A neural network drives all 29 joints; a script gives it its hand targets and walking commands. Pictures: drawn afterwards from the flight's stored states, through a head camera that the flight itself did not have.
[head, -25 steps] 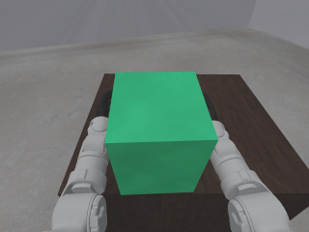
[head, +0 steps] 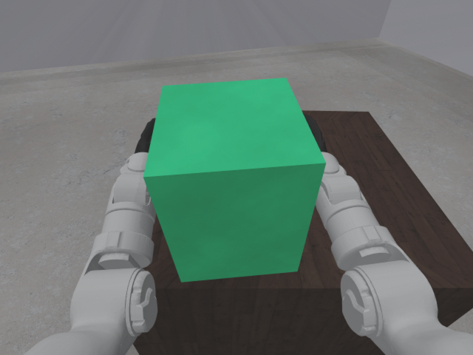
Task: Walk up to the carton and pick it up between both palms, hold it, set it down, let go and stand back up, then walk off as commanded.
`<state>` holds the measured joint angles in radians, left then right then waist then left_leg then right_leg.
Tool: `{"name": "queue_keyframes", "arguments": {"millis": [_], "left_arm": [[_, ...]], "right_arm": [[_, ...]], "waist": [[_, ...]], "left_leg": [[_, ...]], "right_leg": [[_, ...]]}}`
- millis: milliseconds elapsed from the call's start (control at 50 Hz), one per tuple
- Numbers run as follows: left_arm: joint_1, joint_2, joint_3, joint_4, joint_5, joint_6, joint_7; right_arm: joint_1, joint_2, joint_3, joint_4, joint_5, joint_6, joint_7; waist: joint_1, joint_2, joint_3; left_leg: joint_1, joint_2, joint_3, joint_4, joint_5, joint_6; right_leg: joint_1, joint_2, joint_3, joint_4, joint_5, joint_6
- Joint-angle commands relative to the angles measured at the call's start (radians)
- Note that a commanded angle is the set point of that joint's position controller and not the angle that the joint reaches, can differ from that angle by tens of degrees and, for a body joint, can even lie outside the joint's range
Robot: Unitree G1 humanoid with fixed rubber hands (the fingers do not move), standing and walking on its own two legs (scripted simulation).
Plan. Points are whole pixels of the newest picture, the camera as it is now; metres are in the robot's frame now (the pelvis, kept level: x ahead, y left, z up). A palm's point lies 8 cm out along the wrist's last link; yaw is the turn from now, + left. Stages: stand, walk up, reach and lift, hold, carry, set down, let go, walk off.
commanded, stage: reach and lift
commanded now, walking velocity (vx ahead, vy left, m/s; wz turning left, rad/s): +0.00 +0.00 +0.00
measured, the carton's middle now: (232, 182) +0.36 +0.05 +0.16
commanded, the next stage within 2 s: hold in 0.74 s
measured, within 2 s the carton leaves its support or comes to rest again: neither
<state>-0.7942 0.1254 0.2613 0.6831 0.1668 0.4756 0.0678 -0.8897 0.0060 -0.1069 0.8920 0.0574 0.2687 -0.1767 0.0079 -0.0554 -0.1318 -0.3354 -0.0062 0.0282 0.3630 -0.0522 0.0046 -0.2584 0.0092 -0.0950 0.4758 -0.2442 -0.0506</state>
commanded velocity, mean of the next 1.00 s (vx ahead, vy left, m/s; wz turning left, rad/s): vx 0.00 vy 0.00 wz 0.00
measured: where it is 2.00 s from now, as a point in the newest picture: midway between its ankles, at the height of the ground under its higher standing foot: outside the picture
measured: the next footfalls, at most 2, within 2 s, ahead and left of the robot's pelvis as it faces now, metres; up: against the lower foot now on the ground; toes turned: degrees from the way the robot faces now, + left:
none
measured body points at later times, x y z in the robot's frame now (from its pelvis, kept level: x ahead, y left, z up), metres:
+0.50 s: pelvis +0.00 +0.00 +0.00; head -0.04 +0.03 +0.45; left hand +0.41 +0.18 +0.19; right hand +0.41 -0.11 +0.20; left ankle +0.09 +0.11 -0.74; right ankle +0.01 -0.08 -0.74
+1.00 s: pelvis +0.01 +0.00 +0.00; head -0.04 +0.02 +0.45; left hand +0.41 +0.18 +0.19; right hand +0.42 -0.12 +0.20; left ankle +0.09 +0.11 -0.74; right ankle +0.01 -0.08 -0.74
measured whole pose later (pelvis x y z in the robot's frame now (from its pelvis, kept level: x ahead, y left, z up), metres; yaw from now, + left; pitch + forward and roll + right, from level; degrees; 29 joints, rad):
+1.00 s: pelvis +0.01 +0.00 +0.00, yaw +0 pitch +2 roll +0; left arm -0.80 0.10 0.21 0.54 0.15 0.63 0.11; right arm -0.85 -0.03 -0.11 0.73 0.19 0.41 -0.19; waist -0.03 -0.06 -0.15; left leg -0.34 -0.01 0.03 0.37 -0.06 0.01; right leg -0.25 0.01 -0.10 0.46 -0.24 -0.04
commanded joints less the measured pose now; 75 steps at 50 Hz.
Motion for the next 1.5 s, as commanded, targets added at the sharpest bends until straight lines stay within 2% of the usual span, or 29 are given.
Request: {"name": "queue_keyframes", "arguments": {"millis": [0, 40, 120, 140, 160, 180, 260, 400, 420, 460, 500, 560, 620, 680, 780, 840, 900, 980, 1020, 1060, 1120, 1160, 1180, 1200, 1220, 1240, 1300, 1360, 1480], "left_arm": [[-1.081, -0.877, -0.572, -0.455, -0.297, -0.081, -0.12], [-1.086, -0.835, -0.515, -0.422, -0.269, -0.078, -0.117], [-0.933, -0.817, -0.482, -0.476, -0.231, -0.031, -0.125], [-0.983, -0.761, -0.431, -0.436, -0.214, -0.034, -0.132], [-0.952, -0.787, -0.469, -0.503, -0.238, -0.028, -0.134], [-0.929, -0.751, -0.424, -0.474, -0.215, -0.023, -0.137], [-0.931, -0.752, -0.455, -0.557, -0.25, -0.014, -0.144], [-0.903, -0.717, -0.42, -0.523, -0.208, 0.031, -0.144], [-0.905, -0.742, -0.445, -0.523, -0.221, 0.047, -0.144], [-0.956, -0.736, -0.399, -0.484, -0.201, 0.049, -0.149], [-1.024, -0.725, -0.408, -0.506, -0.221, 0.04, -0.15], [-1.049, -0.751, -0.443, -0.441, -0.252, 0.042, -0.14], [-1.086, -0.792, -0.514, -0.547, -0.295, 0.027, -0.122], [-1.119, -0.806, -0.521, -0.505, -0.287, 0.026, -0.104], [-1.081, -0.774, -0.459, -0.441, -0.269, 0.039, -0.111], [-1.084, -0.79, -0.471, -0.473, -0.267, 0.051, -0.111], [-1.013, -0.786, -0.498, -0.535, -0.272, 0.067, -0.108], [-1.014, -0.751, -0.481, -0.622, -0.262, 0.088, -0.121], [-0.978, -0.728, -0.497, -0.723, -0.285, 0.096, -0.124], [-0.89, -0.778, -0.569, -0.73, -0.321, 0.122, -0.119], [-0.814, -0.699, -0.468, -0.685, -0.252, 0.17, -0.141], [-0.786, -0.69, -0.431, -0.678, -0.205, 0.199, -0.154], [-0.793, -0.673, -0.422, -0.704, -0.207, 0.205, -0.157], [-0.772, -0.693, -0.429, -0.671, -0.201, 0.213, -0.161], [-0.798, -0.715, -0.466, -0.744, -0.237, 0.211, -0.159], [-0.789, -0.711, -0.46, -0.699, -0.231, 0.221, -0.163], [-0.894, -0.718, -0.474, -0.672, -0.236, 0.226, -0.155], [-0.965, -0.747, -0.496, -0.732, -0.259, 0.22, -0.14], [-1.049, -0.773, -0.519, -0.703, -0.296, 0.208, -0.109]], "right_arm": [[-0.975, 0.641, 0.228, -0.496, 0.158, -0.072, 0.089], [-0.972, 0.666, 0.208, -0.472, 0.141, -0.061, 0.087], [-0.854, 0.653, 0.292, -0.496, 0.212, -0.014, 0.066], [-0.907, 0.639, 0.267, -0.46, 0.193, -0.016, 0.069], [-0.819, 0.66, 0.307, -0.5, 0.218, 0.001, 0.06], [-0.885, 0.652, 0.311, -0.531, 0.225, -0.003, 0.058], [-0.924, 0.674, 0.394, -0.669, 0.275, 0.009, 0.037], [-0.906, 0.641, 0.379, -0.591, 0.275, 0.054, 0.045], [-0.9, 0.612, 0.356, -0.603, 0.282, 0.057, 0.046], [-0.884, 0.606, 0.299, -0.469, 0.234, 0.074, 0.061], [-0.918, 0.631, 0.264, -0.479, 0.212, 0.065, 0.072], [-1.022, 0.623, 0.261, -0.519, 0.195, 0.051, 0.088], [-0.978, 0.641, 0.275, -0.534, 0.212, 0.05, 0.095], [-1.0, 0.618, 0.231, -0.479, 0.185, 0.047, 0.109], [-1.023, 0.631, 0.251, -0.469, 0.187, 0.051, 0.11], [-0.98, 0.6, 0.229, -0.437, 0.2, 0.058, 0.112], [-0.953, 0.63, 0.315, -0.527, 0.25, 0.073, 0.089], [-0.953, 0.653, 0.378, -0.624, 0.311, 0.1, 0.065], [-0.95, 0.676, 0.458, -0.764, 0.363, 0.114, 0.042], [-0.93, 0.637, 0.49, -0.845, 0.395, 0.133, 0.024], [-0.844, 0.594, 0.46, -0.8, 0.393, 0.189, 0.003], [-0.74, 0.544, 0.42, -0.666, 0.374, 0.234, 0.0], [-0.813, 0.561, 0.449, -0.753, 0.395, 0.23, 0.003], [-0.828, 0.537, 0.435, -0.764, 0.395, 0.23, 0.0], [-0.788, 0.548, 0.454, -0.756, 0.399, 0.241, -0.001], [-0.832, 0.558, 0.446, -0.773, 0.399, 0.242, 0.002], [-0.916, 0.533, 0.391, -0.723, 0.379, 0.256, 0.02], [-0.903, 0.546, 0.371, -0.67, 0.38, 0.265, 0.035], [-0.992, 0.571, 0.341, -0.66, 0.336, 0.246, 0.077]], "waist": [[-0.18, 0.181, -0.723], [-0.16, 0.137, -0.687], [-0.149, 0.136, -0.634], [-0.124, 0.12, -0.602], [-0.154, 0.104, -0.63], [-0.117, 0.086, -0.648], [-0.112, 0.087, -0.742], [-0.09, 0.099, -0.638], [-0.127, 0.126, -0.639], [-0.118, 0.118, -0.522], [-0.129, 0.116, -0.573], [-0.116, 0.108, -0.579], [-0.145, 0.139, -0.655], [-0.159, 0.159, -0.604], [-0.115, 0.104, -0.54], [-0.148, 0.137, -0.55], [-0.133, 0.13, -0.605], [-0.11, 0.114, -0.696], [-0.106, 0.103, -0.769], [-0.151, 0.11, -0.799], [-0.13, 0.102, -0.649], [-0.154, 0.123, -0.551], [-0.115, 0.106, -0.603], [-0.124, 0.126, -0.592], [-0.149, 0.109, -0.599], [-0.128, 0.094, -0.582], [-0.131, 0.151, -0.532], [-0.143, 0.196, -0.542], [-0.128, 0.171, -0.548]], "left_leg": [[0.549, 0.034, -0.113, 0.044, 0.13, -0.052], [0.519, 0.027, -0.112, 0.03, 0.066, -0.034], [0.549, 0.01, -0.1, 0.053, 0.223, -0.032], [0.531, -0.004, -0.094, 0.038, 0.133, -0.008], [0.55, -0.002, -0.099, 0.05, 0.192, -0.021], [0.533, -0.018, -0.087, 0.055, 0.201, -0.005], [0.504, -0.039, -0.088, 0.075, 0.276, -0.009], [0.527, -0.03, -0.083, 0.051, 0.164, 0.006], [0.544, -0.025, -0.087, 0.054, 0.168, -0.007], [0.495, -0.007, -0.087, 0.012, 0.052, 0.003], [0.477, -0.007, -0.084, 0.009, -0.03, 0.007], [0.457, -0.001, -0.078, 0.001, -0.056, 0.004], [0.508, 0.01, -0.088, 0.013, 0.004, -0.014], [0.524, 0.026, -0.097, -0.005, -0.085, -0.031], [0.478, 0.02, -0.076, -0.017, -0.117, 0.0], [0.479, 0.025, -0.084, -0.008, -0.103, -0.014], [0.544, 0.008, -0.074, 0.029, 0.072, -0.013], [0.523, -0.015, -0.072, 0.053, 0.118, -0.003], [0.533, -0.036, -0.068, 0.087, 0.206, -0.004], [0.56, -0.032, -0.092, 0.1, 0.299, -0.026], [0.507, -0.042, -0.08, 0.079, 0.216, -0.008], [0.52, -0.035, -0.074, 0.054, 0.18, -0.018], [0.509, -0.039, -0.069, 0.055, 0.178, -0.005], [0.513, -0.035, -0.076, 0.048, 0.163, -0.015], [0.532, -0.027, -0.082, 0.054, 0.185, -0.024], [0.5, -0.029, -0.082, 0.047, 0.156, -0.012], [0.474, -0.017, -0.075, 0.03, 0.044, -0.022], [0.505, -0.002, -0.083, 0.032, 0.047, -0.034], [0.457, 0.015, -0.082, -0.003, -0.117, -0.024]], "right_leg": [[0.076, 0.007, 0.055, -0.194, 0.243, 0.065], [0.072, -0.002, 0.058, -0.199, 0.209, 0.078], [0.162, -0.001, 0.073, -0.186, 0.42, 0.104], [0.104, -0.005, 0.07, -0.202, 0.307, 0.108], [0.158, -0.004, 0.071, -0.186, 0.423, 0.113], [0.175, -0.009, 0.077, -0.177, 0.47, 0.127], [0.271, -0.011, 0.087, -0.135, 0.678, 0.149], [0.141, 0.002, 0.077, -0.176, 0.42, 0.132], [0.112, 0.004, 0.076, -0.178, 0.397, 0.127], [0.063, -0.002, 0.07, -0.205, 0.213, 0.112], [0.058, -0.008, 0.08, -0.208, 0.106, 0.107], [0.017, -0.002, 0.08, -0.222, 0.056, 0.097], [0.01, 0.003, 0.071, -0.206, 0.136, 0.093], [-0.062, 0.011, 0.055, -0.214, 0.035, 0.079], [-0.052, 0.002, 0.064, -0.224, -0.005, 0.089], [-0.03, -0.002, 0.075, -0.22, 0.034, 0.085], [0.041, 0.009, 0.068, -0.207, 0.206, 0.096], [0.133, 0.008, 0.083, -0.182, 0.327, 0.119], [0.207, 0.0, 0.1, -0.156, 0.503, 0.135], [0.236, 0.012, 0.098, -0.134, 0.659, 0.136], [0.23, 0.0, 0.115, -0.16, 0.594, 0.145], [0.213, -0.002, 0.107, -0.172, 0.525, 0.137], [0.241, -0.002, 0.112, -0.167, 0.538, 0.14], [0.207, 0.004, 0.104, -0.166, 0.51, 0.133], [0.206, 0.013, 0.099, -0.163, 0.517, 0.13], [0.195, 0.009, 0.107, -0.174, 0.471, 0.131], [0.096, 0.018, 0.098, -0.202, 0.26, 0.114], [0.049, 0.021, 0.099, -0.203, 0.201, 0.098], [-0.02, 0.017, 0.095, -0.221, 0.005, 0.087]]}}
